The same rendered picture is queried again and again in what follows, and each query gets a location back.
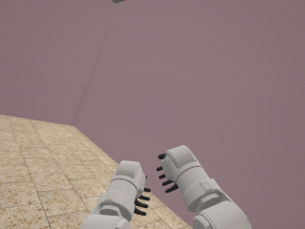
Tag right robot forearm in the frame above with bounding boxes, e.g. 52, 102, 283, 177
161, 145, 253, 229

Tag robot left upper arm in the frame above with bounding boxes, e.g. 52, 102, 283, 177
80, 214, 131, 229

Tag left robot forearm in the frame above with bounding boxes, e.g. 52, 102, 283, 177
79, 160, 146, 229

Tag left robot hand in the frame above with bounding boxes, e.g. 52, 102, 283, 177
133, 176, 151, 216

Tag robot right upper arm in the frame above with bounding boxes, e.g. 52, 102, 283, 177
193, 200, 252, 229

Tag right robot hand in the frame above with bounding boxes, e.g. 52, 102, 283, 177
156, 154, 179, 193

